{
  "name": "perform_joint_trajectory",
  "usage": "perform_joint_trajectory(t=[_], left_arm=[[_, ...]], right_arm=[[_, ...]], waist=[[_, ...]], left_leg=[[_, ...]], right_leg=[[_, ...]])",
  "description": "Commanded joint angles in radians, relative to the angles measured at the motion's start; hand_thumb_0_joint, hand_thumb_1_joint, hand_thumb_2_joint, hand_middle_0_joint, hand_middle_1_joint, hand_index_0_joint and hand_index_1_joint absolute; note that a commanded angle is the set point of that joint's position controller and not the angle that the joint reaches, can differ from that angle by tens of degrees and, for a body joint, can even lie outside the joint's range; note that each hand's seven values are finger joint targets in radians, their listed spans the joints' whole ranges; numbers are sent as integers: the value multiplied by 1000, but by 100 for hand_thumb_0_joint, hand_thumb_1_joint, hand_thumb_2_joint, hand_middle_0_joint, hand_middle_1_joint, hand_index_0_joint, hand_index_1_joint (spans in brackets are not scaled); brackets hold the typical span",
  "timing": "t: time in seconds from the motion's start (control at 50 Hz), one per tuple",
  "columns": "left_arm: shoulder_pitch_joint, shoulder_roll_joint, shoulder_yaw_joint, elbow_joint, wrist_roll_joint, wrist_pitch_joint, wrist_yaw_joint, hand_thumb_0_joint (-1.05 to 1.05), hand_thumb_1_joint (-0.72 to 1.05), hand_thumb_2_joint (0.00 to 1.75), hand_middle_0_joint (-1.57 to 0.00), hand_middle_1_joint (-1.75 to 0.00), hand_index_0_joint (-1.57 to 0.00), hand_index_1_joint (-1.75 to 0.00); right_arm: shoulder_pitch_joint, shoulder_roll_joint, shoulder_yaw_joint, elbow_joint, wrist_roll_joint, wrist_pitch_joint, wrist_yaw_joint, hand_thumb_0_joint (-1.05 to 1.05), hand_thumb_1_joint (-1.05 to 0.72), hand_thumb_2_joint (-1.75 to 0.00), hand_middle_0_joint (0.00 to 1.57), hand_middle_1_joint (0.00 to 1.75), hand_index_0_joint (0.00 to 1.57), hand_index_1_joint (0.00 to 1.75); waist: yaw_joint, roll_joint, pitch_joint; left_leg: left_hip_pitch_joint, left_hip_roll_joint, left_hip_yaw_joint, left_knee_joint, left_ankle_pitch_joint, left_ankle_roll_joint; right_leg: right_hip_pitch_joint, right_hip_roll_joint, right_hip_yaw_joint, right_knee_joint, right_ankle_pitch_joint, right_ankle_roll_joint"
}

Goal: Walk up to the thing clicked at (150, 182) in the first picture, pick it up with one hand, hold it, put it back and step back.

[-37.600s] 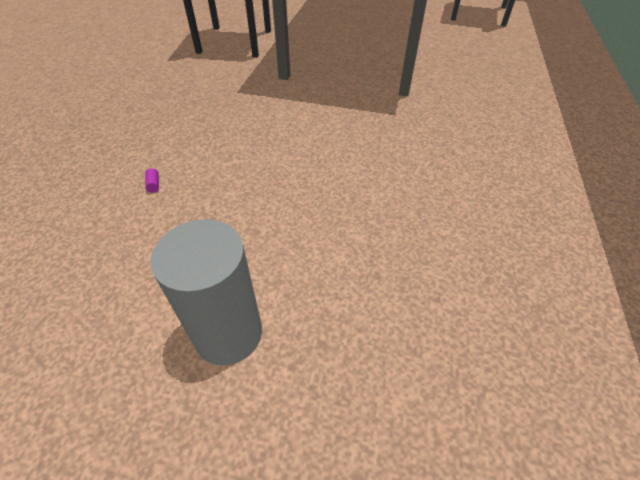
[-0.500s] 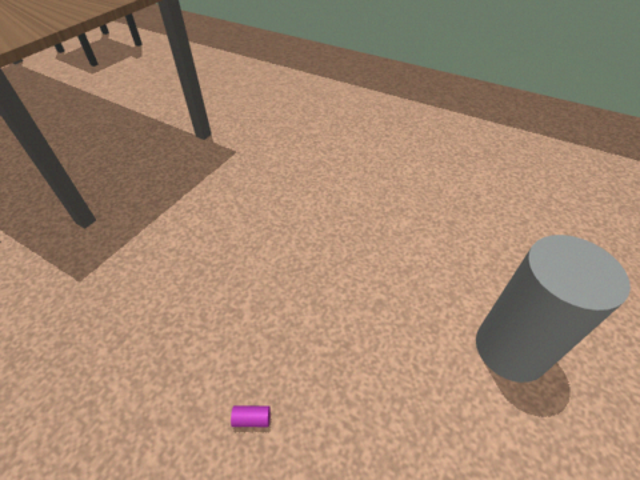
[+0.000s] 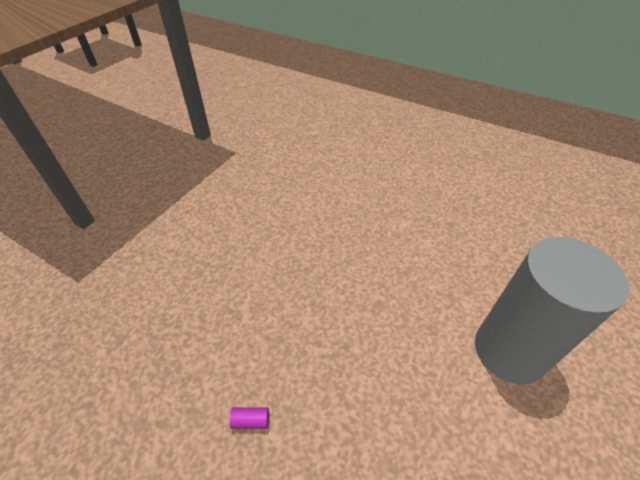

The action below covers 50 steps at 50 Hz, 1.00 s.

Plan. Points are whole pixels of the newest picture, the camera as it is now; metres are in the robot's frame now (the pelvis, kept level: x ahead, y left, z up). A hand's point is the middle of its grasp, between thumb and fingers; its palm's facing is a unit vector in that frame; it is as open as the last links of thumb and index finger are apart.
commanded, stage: rise first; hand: left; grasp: from above
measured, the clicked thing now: (249, 418) +0.41 +0.22 -0.75
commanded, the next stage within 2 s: none
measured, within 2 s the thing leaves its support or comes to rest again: neither
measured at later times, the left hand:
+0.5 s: hand out of the picture +0.13 +0.26 -0.20, palm faces -0.09 -0.91 -0.40, open 12.6 cm
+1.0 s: hand out of the picture +0.13 +0.28 -0.30, palm faces -0.31 -0.77 -0.55, open 13.6 cm
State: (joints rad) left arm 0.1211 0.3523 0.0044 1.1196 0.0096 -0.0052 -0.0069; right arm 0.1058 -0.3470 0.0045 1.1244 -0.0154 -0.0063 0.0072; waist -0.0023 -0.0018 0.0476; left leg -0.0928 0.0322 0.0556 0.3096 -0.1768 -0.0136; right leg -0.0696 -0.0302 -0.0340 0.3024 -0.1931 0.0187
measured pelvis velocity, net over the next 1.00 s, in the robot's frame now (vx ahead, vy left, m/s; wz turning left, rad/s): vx -0.04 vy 0.00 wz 0.01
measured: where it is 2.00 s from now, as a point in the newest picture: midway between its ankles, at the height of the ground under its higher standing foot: outside the picture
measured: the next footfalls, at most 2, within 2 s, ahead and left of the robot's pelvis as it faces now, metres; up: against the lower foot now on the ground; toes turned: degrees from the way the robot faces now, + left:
none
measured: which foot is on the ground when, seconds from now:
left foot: down 0.00-1.00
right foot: down 0.00-1.00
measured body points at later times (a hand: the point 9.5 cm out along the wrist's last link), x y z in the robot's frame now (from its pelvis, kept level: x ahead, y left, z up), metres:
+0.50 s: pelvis -0.02 +0.01 -0.05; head +0.05 +0.01 +0.39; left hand +0.13 +0.31 -0.17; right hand +0.09 -0.26 -0.16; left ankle +0.00 +0.13 -0.75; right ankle -0.02 -0.13 -0.75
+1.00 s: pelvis -0.04 +0.00 -0.16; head +0.10 +0.02 +0.27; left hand +0.15 +0.32 -0.27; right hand +0.17 -0.24 -0.25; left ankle +0.00 +0.13 -0.75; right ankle -0.02 -0.13 -0.75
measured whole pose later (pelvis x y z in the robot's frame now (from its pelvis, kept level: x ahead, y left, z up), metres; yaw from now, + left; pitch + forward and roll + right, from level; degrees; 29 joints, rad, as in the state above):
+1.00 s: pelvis -0.04 +0.00 -0.16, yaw +0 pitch +25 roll -2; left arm 0.11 0.38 0.13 0.60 0.41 0.06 0.01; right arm 0.13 -0.25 -0.03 0.55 -0.01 -0.19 0.00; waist -0.03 0.00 -0.16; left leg -1.25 0.05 0.00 1.41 -0.59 0.00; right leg -1.21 -0.05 -0.04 1.40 -0.62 0.02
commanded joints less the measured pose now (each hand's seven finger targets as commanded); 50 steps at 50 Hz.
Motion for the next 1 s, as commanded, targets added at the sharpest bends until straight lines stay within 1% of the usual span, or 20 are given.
perform_joint_trajectory(t=[0.0, 0.02, 0.04, 0.06, 0.08, 0.12, 0.16, 0.2, 0.22, 0.26, 0.34, 0.42, 0.46, 0.54, 0.6, 0.76, 0.8, 0.86, 0.96, 0.98], left_arm=[[-30, 217, 39, -58, 1, -25, 17, 0, 83, 94, -18, -38, -18, -38], [-381, 31, 35, -409, -53, -114, 31, 0, 77, 91, -22, -45, -18, -46], [-489, 84, 52, -329, -48, -100, 37, 0, 69, 91, -22, -51, -18, -54], [-312, 161, 103, -151, -33, -57, 43, 0, 61, 91, -21, -58, -18, -61], [-235, 178, 124, -94, -22, -42, 32, 0, 53, 91, -21, -64, -18, -67], [-314, 251, 163, -132, 19, -49, 17, 0, 37, 89, -20, -78, -19, -78], [-146, 218, 182, -52, 78, -32, -12, 0, 22, 86, -18, -91, -21, -88], [-79, 232, 221, -141, 107, -23, -20, 0, 6, 87, -17, -94, -19, -92], [-60, 229, 224, -177, 122, -11, -15, 0, -2, 88, -17, -96, -19, -94], [-87, 153, 168, -191, 136, 31, -5, 0, -18, 87, -18, -98, -19, -96], [-111, 153, 173, -259, 155, 84, 18, 0, -46, 91, -18, -97, -17, -99], [-114, 146, 186, -351, 172, 79, 27, 0, -50, 93, -16, -100, -15, -101], [-102, 162, 200, -435, 185, 64, 29, 0, -52, 94, -16, -99, -14, -101], [-25, 162, 205, -542, 218, 54, 33, 0, -50, 93, -16, -101, -15, -103], [55, 167, 214, -625, 244, 72, 35, 0, -50, 95, -15, -101, -13, -103], [97, 138, 180, -745, 270, 136, 35, 0, -50, 92, -18, -98, -17, -100], [60, 136, 168, -719, 292, 132, 34, 0, -51, 92, -17, -99, -16, -100], [-10, 172, 194, -643, 348, 90, 37, 0, -49, 89, -20, -97, -19, -97], [-97, 177, 155, -641, 457, -25, 41, 0, -43, 85, -23, -96, -24, -96], [-120, 211, 171, -616, 489, -45, 53, 0, -42, 85, -23, -95, -24, -95]], right_arm=[[-34, -215, -41, -57, 4, -25, -16, 0, -89, -90, 20, 30, 20, 30], [1, -46, 1, -329, 76, -72, -36, 0, -92, -90, 20, 30, 20, 30], [49, -79, -8, -281, 76, -68, -46, 0, -89, -90, 20, 30, 20, 30], [77, -109, -19, -268, 74, -57, -51, 0, -88, -89, 20, 30, 20, 30], [90, -113, -33, -294, 73, -46, -50, 0, -88, -89, 20, 30, 20, 30], [118, -108, -59, -331, 60, -53, -61, 0, -90, -90, 20, 30, 20, 30], [159, -100, -83, -361, 39, -60, -48, 0, -89, -90, 20, 30, 20, 30], [164, -97, -100, -416, 34, -64, -40, 0, -88, -90, 20, 30, 20, 30], [158, -91, -102, -443, 35, -63, -40, 0, -88, -90, 20, 30, 20, 30], [132, -77, -92, -478, 38, -65, -37, 0, -87, -89, 20, 30, 20, 30], [109, -73, -97, -549, 41, -79, -28, 0, -88, -90, 20, 30, 20, 30], [128, -63, -101, -576, 35, -113, -27, 0, -88, -89, 20, 30, 20, 30], [129, -56, -105, -594, 30, -130, -31, 0, -88, -90, 20, 30, 20, 30], [131, -51, -109, -613, 23, -155, -41, 0, -87, -89, 20, 30, 20, 30], [126, -51, -109, -627, 21, -163, -45, 0, -86, -89, 20, 30, 20, 30], [100, -45, -102, -663, 23, -186, -46, 0, -91, -90, 20, 30, 20, 30], [91, -46, -98, -665, 21, -195, -44, 0, -92, -91, 20, 30, 20, 30], [71, -48, -96, -660, 15, -214, -37, 0, -94, -91, 20, 30, 20, 30], [62, -69, -109, -655, 16, -236, -16, 0, -93, -91, 20, 30, 20, 30], [56, -75, -112, -643, 15, -236, -13, 0, -91, -90, 20, 30, 20, 30]], waist=[[1, 2, -71], [-123, 20, 39], [-92, -14, -19], [-70, -20, -5], [-37, -20, -5], [-31, -30, -153], [-10, -14, -226], [41, 51, -348], [45, 76, -368], [24, 64, -271], [6, 23, -236], [-9, -6, -258], [-11, 30, -318], [-18, 57, -371], [-7, 94, -405], [-34, 71, -415], [-46, 58, -392], [-40, 59, -390], [-42, 81, -545], [-35, 88, -565]], left_leg=[[33, 118, -104, -41, 182, 30], [-117, -29, 2, 28, 22, 28], [-98, -30, -2, 43, 6, 31], [-127, -38, 0, 54, -21, 31], [-168, -32, 2, 87, -3, 28], [-158, -33, -5, 148, 48, 31], [-225, -42, -11, 232, 106, 26], [-213, -48, -11, 266, 169, 15], [-208, -51, -12, 265, 183, 12], [-276, -44, -19, 277, 121, 6], [-379, -29, -33, 340, -2, 10], [-465, -24, -39, 442, -62, 16], [-489, -23, -37, 503, -62, 18], [-524, -18, -43, 581, -44, 17], [-531, -7, -60, 606, -36, 11], [-648, -2, -78, 723, -44, 19], [-715, -1, -84, 769, -70, 20], [-832, -7, -84, 862, -129, 21], [-941, -18, -87, 1018, -139, 21], [-979, -19, -86, 1059, -142, 21]], right_leg=[[-18, -119, 87, -47, 176, -35], [-258, 23, 21, 26, 96, -26], [-204, 20, 7, 34, 68, -22], [-209, 27, -4, 39, 18, -34], [-230, 31, -8, 70, 15, -36], [-214, 25, -2, 131, 73, -32], [-236, 21, -1, 217, 133, -34], [-204, 24, -2, 267, 167, -42], [-199, 23, -1, 270, 173, -43], [-288, 34, -10, 276, 97, -43], [-403, 42, -21, 331, -33, -43], [-505, 41, -18, 429, -90, -39], [-553, 36, -8, 485, -87, -39], [-629, 36, -1, 578, -69, -39], [-662, 36, -6, 622, -80, -41], [-783, 34, -7, 715, -93, -38], [-845, 32, -9, 765, -117, -38], [-967, 30, -7, 871, -166, -39], [-1120, 28, 1, 1037, -170, -41], [-1157, 28, 3, 1076, -168, -40]])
